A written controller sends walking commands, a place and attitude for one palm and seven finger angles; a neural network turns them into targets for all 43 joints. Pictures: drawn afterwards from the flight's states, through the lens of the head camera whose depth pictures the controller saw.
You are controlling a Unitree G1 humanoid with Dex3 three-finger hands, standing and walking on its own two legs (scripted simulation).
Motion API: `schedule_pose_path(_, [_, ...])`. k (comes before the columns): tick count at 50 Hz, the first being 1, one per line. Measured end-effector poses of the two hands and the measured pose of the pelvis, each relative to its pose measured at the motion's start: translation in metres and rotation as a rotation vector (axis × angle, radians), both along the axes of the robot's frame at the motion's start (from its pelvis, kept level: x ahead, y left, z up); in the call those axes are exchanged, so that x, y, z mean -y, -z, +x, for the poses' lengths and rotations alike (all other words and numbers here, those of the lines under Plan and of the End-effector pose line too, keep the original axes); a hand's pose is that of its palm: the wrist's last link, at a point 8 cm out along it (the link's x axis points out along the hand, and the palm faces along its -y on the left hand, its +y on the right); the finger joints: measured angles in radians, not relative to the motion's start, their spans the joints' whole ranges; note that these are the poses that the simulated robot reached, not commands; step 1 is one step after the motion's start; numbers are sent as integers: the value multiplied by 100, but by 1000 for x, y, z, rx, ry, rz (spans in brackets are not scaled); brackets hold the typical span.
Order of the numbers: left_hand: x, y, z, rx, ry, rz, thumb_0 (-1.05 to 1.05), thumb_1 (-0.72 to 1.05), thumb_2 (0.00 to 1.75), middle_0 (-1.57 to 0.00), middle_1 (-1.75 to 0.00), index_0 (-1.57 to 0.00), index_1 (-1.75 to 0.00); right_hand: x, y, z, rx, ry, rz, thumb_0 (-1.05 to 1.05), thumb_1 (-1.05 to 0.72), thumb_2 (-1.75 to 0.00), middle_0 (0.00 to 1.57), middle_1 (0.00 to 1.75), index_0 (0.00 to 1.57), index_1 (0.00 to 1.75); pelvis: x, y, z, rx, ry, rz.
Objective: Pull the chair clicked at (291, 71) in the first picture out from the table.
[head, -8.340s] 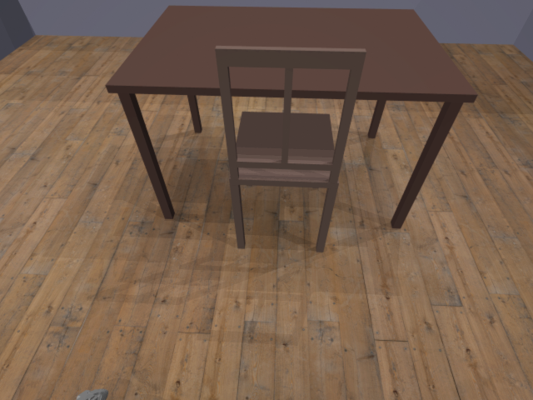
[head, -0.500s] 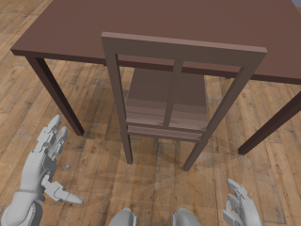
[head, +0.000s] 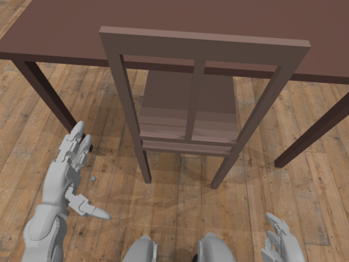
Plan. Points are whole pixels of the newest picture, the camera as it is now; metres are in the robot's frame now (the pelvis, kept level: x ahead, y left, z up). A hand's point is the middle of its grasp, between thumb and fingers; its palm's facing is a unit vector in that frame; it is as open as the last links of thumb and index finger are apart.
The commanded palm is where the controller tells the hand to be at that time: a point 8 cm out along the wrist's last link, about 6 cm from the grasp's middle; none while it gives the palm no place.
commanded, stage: aim the fingers beside a spindle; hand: left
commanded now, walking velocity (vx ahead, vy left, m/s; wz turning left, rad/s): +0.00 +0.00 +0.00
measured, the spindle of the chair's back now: (192, 107) +0.49 -0.03 +0.01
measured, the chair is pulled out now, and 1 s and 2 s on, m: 0.00 0.00 0.00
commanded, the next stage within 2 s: none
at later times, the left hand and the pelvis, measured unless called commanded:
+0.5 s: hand (114, 160) +0.34 +0.15 +0.00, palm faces -0.06 -1.00 -0.02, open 16.9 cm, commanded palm +0.32 +0.20 +0.01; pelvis -0.01 +0.00 -0.02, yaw +0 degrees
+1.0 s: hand (126, 148) +0.37 +0.13 +0.00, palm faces -0.06 -1.00 -0.04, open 16.9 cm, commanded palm +0.34 +0.19 +0.00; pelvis -0.01 +0.00 -0.03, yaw -1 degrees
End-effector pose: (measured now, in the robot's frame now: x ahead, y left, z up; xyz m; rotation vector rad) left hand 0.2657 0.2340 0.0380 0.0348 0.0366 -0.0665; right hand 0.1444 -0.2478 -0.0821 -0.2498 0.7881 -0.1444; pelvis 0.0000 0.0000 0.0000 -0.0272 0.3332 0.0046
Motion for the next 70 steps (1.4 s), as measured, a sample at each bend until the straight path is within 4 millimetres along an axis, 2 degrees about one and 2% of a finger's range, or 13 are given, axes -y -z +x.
schedule_pose_path(3, [4, -1, 5, 30, 1, 0, -2, -50, 30, -6, -8, -6, -8, -1, 3, 1, -5, -10, 1, 1, -90, -90, 20, 30, 20, 30, 0, 2, 0, -6, -2, 1])
schedule_pose_path(10, [11, 22, 24, -23, 0, -12, -2, -50, 30, -6, -8, -6, -8, -2, 12, 3, -24, -15, 3, 1, -90, -90, 20, 30, 20, 30, 0, 9, -5, -20, -2, 3])
schedule_pose_path(15, [23, 14, 32, 16, 21, -9, -2, -50, 30, -6, -8, -6, -8, -4, 14, 0, -37, -9, 9, 1, -90, -90, 20, 30, 20, 30, -1, 9, -5, -24, 0, 3])
schedule_pose_path(18, [24, 14, 40, 35, 9, -8, -2, -50, 30, -6, -8, -6, -8, -4, 18, -3, -55, -10, 13, 1, -90, -90, 20, 30, 20, 30, 0, 11, -5, -30, 2, 6])
schedule_pose_path(26, [27, 35, 55, -25, -2, -9, -2, -50, 30, -6, -8, -6, -8, 2, 28, -15, -109, 12, 12, 1, -90, -90, 20, 30, 20, 30, 1, 16, -7, -47, 7, 8])
schedule_pose_path(35, [39, 27, 68, 44, 6, -12, -2, -50, 30, -6, -8, -6, -8, 5, 35, -28, -161, 29, 11, 1, -90, -90, 20, 30, 20, 30, 1, 19, -8, -57, 8, 9])
schedule_pose_path(40, [46, 42, 75, -6, 11, -9, -1, -50, 30, -6, -8, -6, -8, 6, 42, -33, -182, 32, 19, 1, -90, -90, 20, 30, 20, 30, 1, 23, -11, -67, 9, 11])
schedule_pose_path(44, [53, 47, 79, -3, 13, -11, -2, -50, 30, -6, -8, -6, -8, 6, 46, -37, -194, 40, 18, 1, -90, -90, 20, 30, 20, 30, 2, 26, -13, -73, 12, 13])
schedule_pose_path(51, [49, 31, 85, 59, -10, 10, -2, -50, 30, -6, -8, -6, -8, 5, 49, -42, -214, 48, 38, 1, -90, -90, 20, 30, 20, 30, 3, 25, -14, -71, 17, 18])
schedule_pose_path(59, [51, 46, 71, -26, 4, -7, -2, -50, 30, -6, -8, -6, -8, 6, 47, -41, -209, 44, 43, 1, -90, -90, 20, 30, 20, 30, 4, 23, -14, -68, 15, 19])
schedule_pose_path(63, [55, 39, 65, 24, 5, -11, -2, -50, 30, -6, -8, -6, -8, 8, 45, -37, -193, 39, 27, 1, -90, -90, 20, 30, 20, 30, 4, 24, -15, -61, 13, 19])
schedule_pose_path(67, [52, 31, 71, 72, -5, 4, -2, -50, 30, -6, -8, -6, -8, 10, 45, -33, -182, 27, 19, 1, -90, -90, 20, 30, 20, 30, 6, 25, -17, -59, 8, 17])
schedule_pose_path(70, [47, 36, 78, 52, -15, 11, -2, -50, 30, -6, -8, -7, -8, 10, 46, -31, -178, 25, 18, 1, -90, -90, 20, 30, 20, 30, 6, 27, -18, -63, 7, 17])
